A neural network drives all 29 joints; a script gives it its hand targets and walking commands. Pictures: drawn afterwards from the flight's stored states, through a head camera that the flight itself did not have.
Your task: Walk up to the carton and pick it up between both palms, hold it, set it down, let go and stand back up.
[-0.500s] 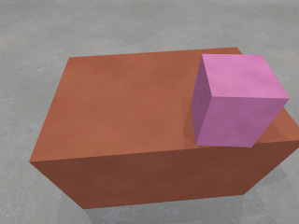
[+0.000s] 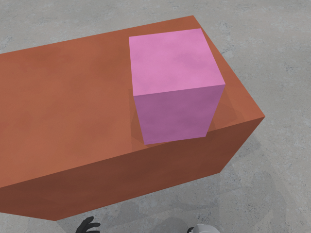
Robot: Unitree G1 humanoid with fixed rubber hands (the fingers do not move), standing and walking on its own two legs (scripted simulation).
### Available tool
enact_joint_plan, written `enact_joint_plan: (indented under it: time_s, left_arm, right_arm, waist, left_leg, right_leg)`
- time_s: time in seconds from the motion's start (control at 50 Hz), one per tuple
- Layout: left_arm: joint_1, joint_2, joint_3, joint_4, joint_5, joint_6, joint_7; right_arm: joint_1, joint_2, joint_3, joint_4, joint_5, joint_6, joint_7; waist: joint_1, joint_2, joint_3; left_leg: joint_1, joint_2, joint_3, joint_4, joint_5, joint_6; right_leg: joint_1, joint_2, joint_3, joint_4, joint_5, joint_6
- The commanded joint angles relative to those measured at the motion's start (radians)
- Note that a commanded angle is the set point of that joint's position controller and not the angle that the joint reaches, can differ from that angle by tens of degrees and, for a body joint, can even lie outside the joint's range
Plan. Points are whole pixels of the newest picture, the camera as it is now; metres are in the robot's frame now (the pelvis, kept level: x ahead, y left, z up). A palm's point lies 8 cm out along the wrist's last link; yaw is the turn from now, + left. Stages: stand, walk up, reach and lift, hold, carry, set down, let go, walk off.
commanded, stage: walk up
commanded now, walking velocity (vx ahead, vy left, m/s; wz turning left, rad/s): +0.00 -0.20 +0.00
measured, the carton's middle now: (170, 91) +0.49 -0.04 +0.03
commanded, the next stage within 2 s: stand in 1.90 s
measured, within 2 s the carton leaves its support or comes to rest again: neither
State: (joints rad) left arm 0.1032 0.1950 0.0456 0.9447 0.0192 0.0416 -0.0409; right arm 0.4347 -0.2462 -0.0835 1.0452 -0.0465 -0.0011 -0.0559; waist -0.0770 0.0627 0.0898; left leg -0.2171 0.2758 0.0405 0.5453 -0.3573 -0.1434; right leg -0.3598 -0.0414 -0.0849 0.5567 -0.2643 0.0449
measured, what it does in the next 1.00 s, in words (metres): steps on the spot: left foot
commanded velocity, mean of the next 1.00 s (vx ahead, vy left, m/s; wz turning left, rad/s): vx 0.00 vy -0.02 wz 0.00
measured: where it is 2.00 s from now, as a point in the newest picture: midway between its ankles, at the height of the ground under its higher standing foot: outside the picture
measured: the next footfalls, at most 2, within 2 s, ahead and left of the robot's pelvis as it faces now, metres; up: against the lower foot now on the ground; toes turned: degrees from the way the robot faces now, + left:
left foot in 0.70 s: -0.01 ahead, +0.05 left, +0.00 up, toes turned +11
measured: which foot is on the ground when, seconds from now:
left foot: down 0.00-0.00, up 0.02-0.68, down 0.70-1.00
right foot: down 0.00-1.00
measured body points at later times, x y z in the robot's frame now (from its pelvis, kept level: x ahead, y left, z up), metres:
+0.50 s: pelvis +0.01 -0.11 +0.02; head +0.02 -0.13 +0.47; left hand -0.01 +0.10 -0.12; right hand +0.05 -0.33 -0.15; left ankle -0.04 +0.04 -0.69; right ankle +0.02 -0.14 -0.72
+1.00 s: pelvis +0.01 -0.06 +0.02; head +0.01 -0.05 +0.47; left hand -0.03 +0.14 -0.14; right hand +0.00 -0.26 -0.14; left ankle -0.05 +0.04 -0.72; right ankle +0.02 -0.14 -0.72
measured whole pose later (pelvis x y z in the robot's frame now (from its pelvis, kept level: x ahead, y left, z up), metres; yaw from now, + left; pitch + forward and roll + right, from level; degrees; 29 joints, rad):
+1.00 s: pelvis +0.01 -0.06 +0.02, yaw +3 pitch -1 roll -1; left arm 0.35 0.10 0.01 1.11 0.01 -0.02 0.03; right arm 0.31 -0.10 0.02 1.20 -0.01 -0.02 -0.05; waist 0.03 -0.01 0.00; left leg -0.06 0.00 0.05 0.35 -0.28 0.02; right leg -0.15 0.02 -0.15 0.33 -0.17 -0.06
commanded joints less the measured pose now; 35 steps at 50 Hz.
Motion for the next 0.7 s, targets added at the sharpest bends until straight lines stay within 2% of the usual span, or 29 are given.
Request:
enact_joint_plan:
  time_s: [0.0,0.02,0.04,0.06,0.08,0.1,0.14,0.16,0.18,0.2,0.22,0.24,0.26,0.28,0.3,0.34,0.36,0.38,0.4,0.42,0.44,0.48,0.52,0.54,0.56,0.6,0.64,0.66,0.68]
  left_arm:
    - [0.299,0.263,0.073,0.04,0.002,-0.026,0.041]
    - [0.275,0.224,0.055,0.028,-0.015,-0.02,0.039]
    - [0.236,0.174,0.024,0.026,-0.006,-0.021,0.045]
    - [0.212,0.128,0.01,0.013,-0.001,-0.021,0.052]
    - [0.195,0.124,0.012,0.015,0.0,-0.024,0.063]
    - [0.192,0.119,0.011,0.011,0.003,-0.029,0.065]
    - [0.151,0.089,-0.003,-0.009,0.003,-0.04,0.07]
    - [0.152,0.081,-0.016,-0.029,-0.01,-0.054,0.069]
    - [0.173,0.061,-0.029,-0.019,-0.007,-0.073,0.065]
    - [0.197,0.062,-0.038,-0.021,-0.004,-0.091,0.061]
    - [0.205,0.063,-0.039,-0.01,0.0,-0.1,0.06]
    - [0.212,0.068,-0.044,-0.008,0.004,-0.103,0.062]
    - [0.205,0.069,-0.047,-0.007,-0.001,-0.101,0.065]
    - [0.206,0.062,-0.05,0.002,0.005,-0.099,0.07]
    - [0.245,0.075,-0.049,0.004,0.003,-0.1,0.076]
    - [0.316,0.059,-0.058,0.024,-0.005,-0.099,0.08]
    - [0.346,0.049,-0.056,0.044,0.002,-0.099,0.083]
    - [0.364,0.058,-0.055,0.047,0.0,-0.094,0.084]
    - [0.378,0.053,-0.053,0.064,-0.003,-0.09,0.088]
    - [0.393,0.053,-0.047,0.076,0.001,-0.084,0.088]
    - [0.391,0.05,-0.046,0.078,0.004,-0.082,0.089]
    - [0.379,0.037,-0.043,0.081,0.001,-0.079,0.088]
    - [0.366,0.032,-0.039,0.083,-0.002,-0.076,0.087]
    - [0.371,0.029,-0.037,0.088,-0.009,-0.073,0.087]
    - [0.378,0.036,-0.033,0.094,-0.011,-0.072,0.084]
    - [0.343,0.024,-0.037,0.097,-0.012,-0.068,0.085]
    - [0.335,0.021,-0.029,0.098,-0.013,-0.066,0.083]
    - [0.337,0.024,-0.024,0.106,-0.013,-0.065,0.082]
    - [0.352,0.004,-0.031,0.113,-0.015,-0.065,0.079]
  right_arm:
    - [0.092,-0.027,0.001,-0.116,0.022,0.03,-0.024]
    - [-0.023,-0.079,-0.013,-0.138,0.03,0.039,-0.02]
    - [-0.09,-0.121,-0.025,-0.147,0.024,0.045,-0.009]
    - [-0.117,-0.101,-0.021,-0.149,0.031,0.047,0.004]
    - [-0.1,-0.087,-0.015,-0.141,0.03,0.047,0.017]
    - [-0.071,-0.039,-0.006,-0.127,0.008,0.048,0.023]
    - [-0.001,0.014,0.005,-0.091,0.003,0.065,0.03]
    - [0.005,0.019,0.007,-0.082,0.01,0.076,0.036]
    - [0.003,0.04,0.013,-0.066,0.009,0.081,0.037]
    - [-0.003,0.041,0.014,-0.049,0.018,0.09,0.037]
    - [-0.043,0.019,0.011,-0.057,0.017,0.095,0.04]
    - [-0.058,0.008,0.011,-0.055,0.026,0.101,0.043]
    - [-0.067,-0.012,0.006,-0.049,0.024,0.104,0.049]
    - [-0.1,-0.023,0.003,-0.034,0.022,0.104,0.053]
    - [-0.139,-0.007,0.011,-0.04,0.024,0.102,0.052]
    - [-0.203,-0.011,0.024,-0.042,0.026,0.088,0.049]
    - [-0.211,-0.018,0.021,-0.022,0.025,0.086,0.045]
    - [-0.21,-0.013,0.03,-0.011,0.023,0.081,0.04]
    - [-0.213,-0.001,0.031,0.009,0.03,0.078,0.041]
    - [-0.215,0.008,0.039,0.008,0.031,0.075,0.037]
    - [-0.19,0.034,0.045,0.033,0.036,0.071,0.034]
    - [-0.149,0.027,0.044,0.064,0.038,0.065,0.03]
    - [-0.104,0.028,0.042,0.086,0.037,0.062,0.029]
    - [-0.107,0.043,0.049,0.083,0.035,0.055,0.026]
    - [-0.105,0.048,0.05,0.099,0.041,0.05,0.026]
    - [-0.052,0.069,0.066,0.123,0.039,0.032,0.027]
    - [-0.037,0.063,0.067,0.139,0.033,0.018,0.022]
    - [-0.024,0.037,0.069,0.138,0.027,0.014,0.016]
    - [-0.042,0.036,0.073,0.133,0.031,0.007,0.015]
  waist:
    - [0.161,-0.597,-0.323]
    - [0.173,-0.543,-0.234]
    - [0.139,-0.475,-0.146]
    - [0.111,-0.441,-0.088]
    - [0.096,-0.399,-0.075]
    - [0.079,-0.329,-0.07]
    - [0.02,-0.187,-0.132]
    - [0.002,-0.147,-0.098]
    - [0.006,-0.108,-0.096]
    - [0.003,-0.107,-0.094]
    - [0.015,-0.135,-0.083]
    - [0.011,-0.206,-0.06]
    - [0.004,-0.221,-0.046]
    - [0.01,-0.171,-0.014]
    - [0.033,-0.2,-0.002]
    - [0.062,-0.161,0.02]
    - [0.066,-0.148,0.007]
    - [0.084,-0.14,-0.02]
    - [0.085,-0.118,-0.005]
    - [0.1,-0.098,0.003]
    - [0.085,-0.149,0.024]
    - [0.089,-0.148,-0.029]
    - [0.087,-0.164,-0.052]
    - [0.088,-0.151,-0.028]
    - [0.096,-0.179,-0.042]
    - [0.066,-0.141,-0.064]
    - [0.07,-0.127,-0.082]
    - [0.076,-0.16,-0.105]
    - [0.088,-0.158,-0.092]
  left_leg:
    - [-0.432,-0.156,0.017,0.723,-0.325,0.134]
    - [-0.397,-0.15,-0.016,0.743,-0.319,0.145]
    - [-0.404,-0.168,-0.036,0.73,-0.28,0.148]
    - [-0.387,-0.177,-0.035,0.741,-0.24,0.155]
    - [-0.367,-0.18,-0.016,0.74,-0.136,0.153]
    - [-0.34,-0.193,-0.001,0.732,-0.072,0.152]
    - [-0.297,-0.207,0.007,0.731,0.034,0.146]
    - [-0.275,-0.22,0.002,0.713,0.079,0.141]
    - [-0.233,-0.231,-0.014,0.656,0.109,0.145]
    - [-0.205,-0.229,-0.027,0.612,0.127,0.148]
    - [-0.204,-0.227,-0.033,0.552,0.136,0.144]
    - [-0.181,-0.23,-0.041,0.525,0.14,0.148]
    - [-0.187,-0.227,-0.066,0.47,0.135,0.151]
    - [-0.201,-0.234,-0.067,0.42,0.136,0.153]
    - [-0.208,-0.238,-0.062,0.339,0.115,0.15]
    - [-0.19,-0.234,-0.061,0.238,0.071,0.145]
    - [-0.168,-0.241,-0.061,0.192,0.053,0.146]
    - [-0.15,-0.249,-0.059,0.14,0.005,0.141]
    - [-0.135,-0.25,-0.056,0.101,-0.012,0.141]
    - [-0.139,-0.26,-0.045,0.046,-0.046,0.143]
    - [-0.111,-0.259,-0.05,0.035,-0.042,0.142]
    - [-0.066,-0.26,-0.031,0.004,-0.003,0.143]
    - [-0.02,-0.274,-0.025,-0.018,0.031,0.152]
    - [-0.017,-0.263,-0.032,-0.083,0.05,0.152]
    - [0.007,-0.26,-0.022,-0.09,0.082,0.15]
    - [0.06,-0.239,-0.03,-0.173,0.172,0.161]
    - [0.089,-0.21,-0.049,-0.187,0.226,0.166]
    - [0.089,-0.198,-0.065,-0.198,0.215,0.163]
    - [0.08,-0.178,-0.082,-0.208,0.202,0.165]
  right_leg:
    - [0.499,-0.365,0.188,-0.125,0.801,-0.218]
    - [0.346,-0.309,0.144,-0.172,0.69,-0.18]
    - [0.284,-0.232,0.073,-0.144,0.76,-0.119]
    - [0.208,-0.2,0.051,-0.126,0.827,-0.091]
    - [0.197,-0.183,0.043,-0.134,0.818,-0.08]
    - [0.192,-0.18,0.057,-0.154,0.793,-0.065]
    - [0.195,-0.186,0.09,-0.234,0.521,-0.054]
    - [0.151,-0.19,0.104,-0.271,0.493,-0.024]
    - [0.124,-0.221,0.141,-0.299,0.476,-0.043]
    - [0.114,-0.241,0.186,-0.314,0.461,-0.041]
    - [0.113,-0.249,0.213,-0.351,0.371,-0.06]
    - [0.083,-0.257,0.222,-0.377,0.314,-0.061]
    - [0.104,-0.247,0.231,-0.399,0.214,-0.067]
    - [0.134,-0.241,0.222,-0.412,0.162,-0.071]
    - [0.188,-0.236,0.223,-0.411,0.18,-0.071]
    - [0.199,-0.249,0.226,-0.404,0.228,-0.076]
    - [0.223,-0.247,0.233,-0.403,0.241,-0.064]
    - [0.275,-0.241,0.229,-0.387,0.204,-0.081]
    - [0.258,-0.223,0.222,-0.393,0.149,-0.093]
    - [0.276,-0.228,0.249,-0.402,0.056,-0.094]
    - [0.234,-0.235,0.235,-0.403,0.052,-0.105]
    - [0.25,-0.214,0.218,-0.413,0.003,-0.117]
    - [0.227,-0.199,0.217,-0.446,-0.043,-0.086]
    - [0.224,-0.204,0.238,-0.436,-0.037,-0.085]
    - [0.22,-0.182,0.207,-0.449,-0.038,-0.068]
    - [0.221,-0.167,0.167,-0.412,-0.021,-0.09]
    - [0.227,-0.139,0.116,-0.389,0.015,-0.092]
    - [0.254,-0.123,0.109,-0.388,0.007,-0.088]
    - [0.249,-0.12,0.115,-0.377,0.034,-0.091]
